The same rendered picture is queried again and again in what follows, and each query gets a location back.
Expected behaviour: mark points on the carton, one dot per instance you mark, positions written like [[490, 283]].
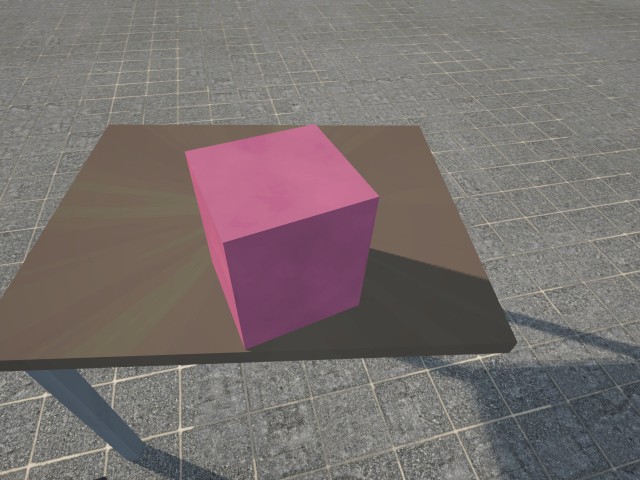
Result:
[[289, 222]]

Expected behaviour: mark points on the table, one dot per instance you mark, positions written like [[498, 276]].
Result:
[[122, 274]]

